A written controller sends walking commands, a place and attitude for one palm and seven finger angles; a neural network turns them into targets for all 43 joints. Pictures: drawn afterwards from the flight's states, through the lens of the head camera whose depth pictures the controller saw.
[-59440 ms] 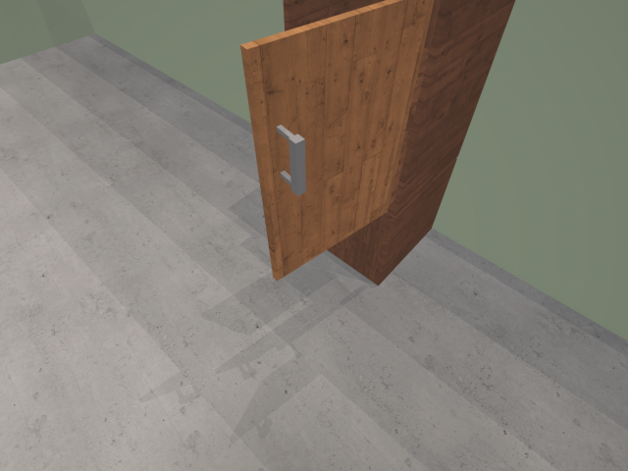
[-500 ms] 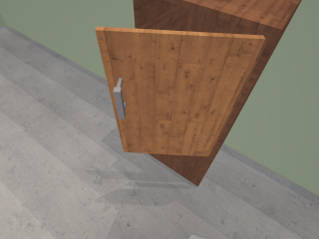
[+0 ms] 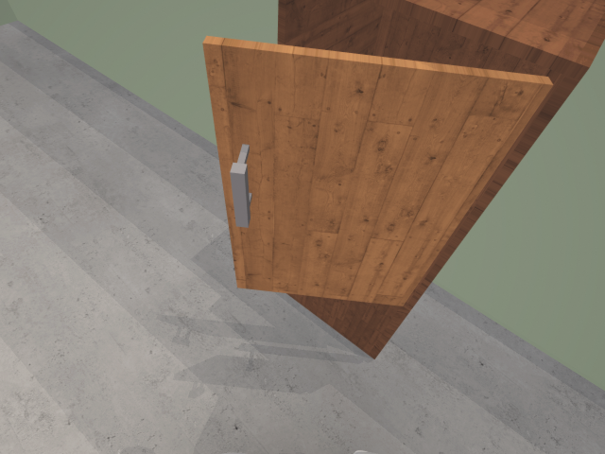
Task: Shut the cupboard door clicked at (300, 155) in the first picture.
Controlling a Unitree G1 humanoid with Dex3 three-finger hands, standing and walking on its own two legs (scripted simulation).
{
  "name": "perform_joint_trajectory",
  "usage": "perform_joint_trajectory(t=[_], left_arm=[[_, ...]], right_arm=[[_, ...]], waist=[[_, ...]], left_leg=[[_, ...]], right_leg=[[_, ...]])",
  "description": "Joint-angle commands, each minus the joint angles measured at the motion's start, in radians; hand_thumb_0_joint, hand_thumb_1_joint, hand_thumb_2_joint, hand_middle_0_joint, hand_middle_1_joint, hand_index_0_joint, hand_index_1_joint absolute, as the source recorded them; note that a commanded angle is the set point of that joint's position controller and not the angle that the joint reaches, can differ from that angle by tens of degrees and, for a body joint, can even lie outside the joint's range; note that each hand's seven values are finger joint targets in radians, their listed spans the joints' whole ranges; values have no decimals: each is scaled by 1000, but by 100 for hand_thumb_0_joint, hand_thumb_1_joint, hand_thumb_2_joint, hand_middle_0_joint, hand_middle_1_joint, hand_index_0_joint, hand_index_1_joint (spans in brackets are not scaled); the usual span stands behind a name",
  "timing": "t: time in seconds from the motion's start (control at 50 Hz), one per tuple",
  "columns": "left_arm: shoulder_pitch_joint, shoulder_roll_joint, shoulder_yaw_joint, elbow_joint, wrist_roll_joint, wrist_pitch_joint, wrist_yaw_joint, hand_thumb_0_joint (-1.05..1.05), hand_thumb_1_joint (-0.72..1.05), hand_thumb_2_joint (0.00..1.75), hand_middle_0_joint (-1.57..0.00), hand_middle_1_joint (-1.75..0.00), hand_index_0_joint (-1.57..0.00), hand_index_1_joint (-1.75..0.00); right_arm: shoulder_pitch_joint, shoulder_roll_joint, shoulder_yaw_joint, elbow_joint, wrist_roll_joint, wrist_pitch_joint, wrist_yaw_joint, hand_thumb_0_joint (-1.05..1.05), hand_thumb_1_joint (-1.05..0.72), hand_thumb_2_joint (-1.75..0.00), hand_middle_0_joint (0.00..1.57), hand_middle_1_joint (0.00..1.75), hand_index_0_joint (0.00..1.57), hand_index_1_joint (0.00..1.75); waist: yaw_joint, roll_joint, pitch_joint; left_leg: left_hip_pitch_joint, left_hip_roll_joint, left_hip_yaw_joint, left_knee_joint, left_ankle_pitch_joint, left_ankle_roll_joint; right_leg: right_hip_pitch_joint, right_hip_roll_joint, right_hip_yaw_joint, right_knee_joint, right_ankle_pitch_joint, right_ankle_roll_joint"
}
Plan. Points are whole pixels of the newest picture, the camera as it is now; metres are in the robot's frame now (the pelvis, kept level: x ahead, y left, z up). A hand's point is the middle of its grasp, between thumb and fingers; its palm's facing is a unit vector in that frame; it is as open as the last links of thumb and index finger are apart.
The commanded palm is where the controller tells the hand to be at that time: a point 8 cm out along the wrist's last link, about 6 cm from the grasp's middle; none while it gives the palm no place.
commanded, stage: come to a stop and stand still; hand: left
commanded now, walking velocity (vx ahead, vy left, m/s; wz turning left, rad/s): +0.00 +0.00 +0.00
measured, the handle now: (243, 187) +0.47 +0.13 +0.06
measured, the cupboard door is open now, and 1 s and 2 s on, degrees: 33 33 33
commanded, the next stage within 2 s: look again from close up in 0.80 s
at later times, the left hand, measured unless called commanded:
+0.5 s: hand out of the picture -0.04 +0.17 -0.16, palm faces -0.01 -0.98 -0.19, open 7.4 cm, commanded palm none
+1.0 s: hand out of the picture -0.07 +0.17 -0.17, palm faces -0.03 -0.98 -0.17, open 7.4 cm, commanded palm none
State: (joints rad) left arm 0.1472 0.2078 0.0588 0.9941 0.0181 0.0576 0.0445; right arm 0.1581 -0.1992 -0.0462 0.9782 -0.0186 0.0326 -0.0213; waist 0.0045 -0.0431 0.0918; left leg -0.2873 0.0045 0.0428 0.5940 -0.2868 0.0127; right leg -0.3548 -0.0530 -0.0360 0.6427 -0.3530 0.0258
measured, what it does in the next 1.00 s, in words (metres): steps on the spot: right foot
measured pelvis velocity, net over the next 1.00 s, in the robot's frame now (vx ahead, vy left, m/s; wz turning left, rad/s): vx -0.05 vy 0.01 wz -0.02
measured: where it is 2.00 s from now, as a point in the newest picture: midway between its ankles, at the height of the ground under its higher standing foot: outside the picture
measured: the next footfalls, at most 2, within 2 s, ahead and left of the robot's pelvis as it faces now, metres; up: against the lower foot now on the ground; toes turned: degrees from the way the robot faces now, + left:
right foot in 0.32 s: +0.02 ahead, -0.10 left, +0.00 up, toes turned -2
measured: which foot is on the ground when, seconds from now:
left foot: down 0.00-1.00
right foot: up 0.00-0.30, down 0.32-1.00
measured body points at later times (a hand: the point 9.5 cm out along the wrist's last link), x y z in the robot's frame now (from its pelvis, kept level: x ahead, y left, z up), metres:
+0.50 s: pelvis -0.05 +0.00 +0.01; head -0.05 +0.00 +0.46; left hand -0.04 +0.23 -0.15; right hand -0.04 -0.23 -0.14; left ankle +0.01 +0.09 -0.73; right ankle -0.09 -0.12 -0.73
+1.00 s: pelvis -0.05 +0.01 +0.01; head -0.03 +0.01 +0.46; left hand -0.07 +0.22 -0.15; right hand -0.09 -0.20 -0.15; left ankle +0.01 +0.09 -0.73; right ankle -0.09 -0.12 -0.73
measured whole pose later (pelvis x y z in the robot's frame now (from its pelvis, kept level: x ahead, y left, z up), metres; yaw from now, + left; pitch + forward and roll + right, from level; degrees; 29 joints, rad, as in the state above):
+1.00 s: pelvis -0.05 +0.01 +0.01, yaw -1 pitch +0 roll -2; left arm 0.34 0.12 -0.02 1.11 0.02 -0.02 0.05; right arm 0.34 -0.13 0.00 1.10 -0.02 0.00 -0.01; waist -0.03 0.03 0.05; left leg -0.34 0.01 0.06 0.53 -0.19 0.05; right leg -0.16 0.02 0.01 0.46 -0.31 0.00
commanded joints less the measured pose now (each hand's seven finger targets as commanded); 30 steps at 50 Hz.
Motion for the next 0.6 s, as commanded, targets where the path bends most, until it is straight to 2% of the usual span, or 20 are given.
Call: perform_joint_trajectory(t=[0.0, 0.04, 0.08, 0.12, 0.16, 0.2, 0.24, 0.26, 0.28, 0.3, 0.32, 0.34, 0.36, 0.38, 0.4, 0.42, 0.44, 0.46, 0.5, 0.58], left_arm=[[55, 72, 28, -58, 10, 11, -9, 0, 90, 90, -20, -30, -20, -30], [84, 83, 30, -40, 10, 12, -15, 0, 90, 90, -20, -30, -20, -30], [110, 75, 23, -25, 3, 3, -17, 0, 90, 90, -20, -30, -20, -30], [115, 66, 14, -24, 2, -2, -17, 0, 90, 90, -20, -30, -20, -30], [102, 54, 1, -24, 2, -8, -20, 0, 90, 90, -20, -30, -20, -30], [125, 43, -7, -12, 2, -13, -20, 0, 90, 90, -20, -30, -20, -30], [184, 44, -13, 19, 1, -25, -17, 0, 90, 90, -20, -30, -20, -30], [216, 50, -15, 36, 2, -35, -12, 0, 90, 90, -20, -30, -20, -30], [214, 67, -15, 45, 4, -44, -7, 0, 90, 90, -20, -30, -20, -30], [182, 86, -18, 41, 2, -50, -8, 0, 90, 90, -20, -30, -20, -30], [154, 99, -21, 37, 0, -50, -11, 0, 90, 90, -20, -30, -20, -30], [155, 92, -20, 41, 2, -47, -13, 0, 90, 90, -20, -30, -20, -30], [168, 72, -25, 56, 0, -61, -10, 0, 90, 90, -20, -30, -20, -30], [173, 55, -31, 65, -2, -66, -7, 0, 90, 90, -20, -30, -20, -30], [176, 52, -35, 67, -4, -66, -5, 0, 90, 90, -20, -30, -20, -30], [175, 46, -37, 71, -4, -64, -5, 0, 90, 90, -20, -30, -20, -30], [175, 42, -36, 76, -3, -62, -4, 0, 90, 90, -20, -30, -20, -30], [181, 41, -38, 80, -4, -60, -4, 0, 90, 90, -20, -30, -20, -30], [194, 39, -37, 87, -4, -54, -5, 0, 90, 90, -20, -30, -20, -30], [216, 34, -37, 98, -4, -50, -6, 0, 90, 90, -20, -30, -20, -30]], right_arm=[[19, -161, -15, -61, -20, -14, -22, 0, -90, -90, 20, 30, 20, 30], [7, -139, -1, -67, -13, -19, -29, 0, -90, -90, 20, 30, 20, 30], [20, -130, 3, -56, -9, -25, -29, 0, -90, -90, 20, 30, 20, 30], [42, -130, -1, -45, -4, -27, -27, 0, -90, -90, 20, 30, 20, 30], [68, -132, -4, -27, -3, -28, -24, 0, -90, -90, 20, 30, 20, 30], [86, -137, -9, -5, -1, -27, -20, 0, -90, -90, 20, 30, 20, 30], [81, -125, -9, 12, 10, -29, -15, 0, -90, -90, 20, 30, 20, 30], [81, -107, -5, 15, 16, -30, -13, 0, -90, -90, 20, 30, 20, 30], [82, -80, -3, 16, 23, -29, -10, 0, -90, -90, 20, 30, 20, 30], [82, -61, 3, 20, 24, -27, -6, 0, -90, -90, 20, 30, 20, 30], [96, -55, 7, 32, 20, -27, 0, 0, -90, -90, 20, 30, 20, 30], [104, -58, 3, 43, 17, -27, 4, 0, -90, -90, 20, 30, 20, 30], [108, -61, 7, 58, 13, -33, -1, 0, -90, -90, 20, 30, 20, 30], [115, -69, 6, 70, 13, -37, -4, 0, -90, -90, 20, 30, 20, 30], [120, -72, 8, 77, 15, -36, -3, 0, -90, -90, 20, 30, 20, 30], [127, -74, 10, 88, 14, -35, -2, 0, -90, -90, 20, 30, 20, 30], [126, -64, 12, 99, 14, -33, -2, 0, -90, -90, 20, 30, 20, 30], [132, -62, 15, 108, 13, -30, -2, 0, -90, -90, 20, 30, 20, 30], [145, -55, 18, 123, 10, -23, -3, 0, -90, -90, 20, 30, 20, 30], [181, -41, 21, 141, 6, -16, -5, 0, -90, -90, 20, 30, 20, 30]], waist=[[10, 237, -46], [21, 213, -23], [23, 170, -78], [10, 163, -116], [-10, 160, -124], [-16, 168, -135], [8, 131, -146], [12, 76, -156], [-4, 10, -126], [-23, -27, -90], [-38, -15, -70], [-38, 38, -81], [-31, -65, -114], [-29, -93, -114], [-29, -106, -92], [-31, -92, -71], [-26, -78, -22], [-27, -34, 0], [-26, 4, 54], [-22, 50, 75]], left_leg=[[-61, 288, -256, -334, 319, 157], [-34, 257, -203, -316, 329, 134], [63, 238, -184, -311, 322, 136], [128, 242, -199, -319, 256, 146], [157, 256, -218, -326, 247, 158], [176, 252, -225, -330, 221, 151], [143, 214, -194, -282, 237, 117], [125, 166, -166, -255, 207, 76], [87, 117, -120, -233, 138, 32], [112, 79, -82, -223, 82, 2], [176, 62, -76, -230, 71, -7], [201, 65, -74, -237, 140, -5], [207, 90, -78, -220, 219, 7], [205, 97, -76, -224, 226, 10], [206, 96, -79, -238, 189, 8], [201, 95, -81, -256, 150, 6], [186, 94, -78, -263, 131, 7], [172, 89, -77, -271, 109, 5], [142, 82, -77, -289, 38, 0], [104, 73, -78, -295, -25, -5]], right_leg=[[-32, 48, 101, 381, -148, -23], [-66, 47, 118, 432, -95, -16], [-65, 45, 111, 377, -76, -3], [-45, 37, 91, 280, -85, 2], [4, 32, 68, 145, -107, -3], [57, 35, 47, 9, -85, -9], [174, 36, 47, -211, 71, -18], [222, 22, 88, -313, 161, -30], [217, -37, 171, -343, 177, -59], [139, -100, 210, -367, 135, -87], [46, -114, 199, -372, 62, -95], [58, -80, 173, -336, 118, -82], [102, -50, 167, -323, 216, -70], [120, -56, 159, -330, 237, -64], [105, -57, 155, -346, 182, -62], [88, -52, 158, -358, 119, -60], [66, -46, 155, -370, 85, -61], [58, -48, 164, -378, 59, -62], [26, -42, 166, -394, -21, -62], [15, -35, 166, -401, -93, -64]])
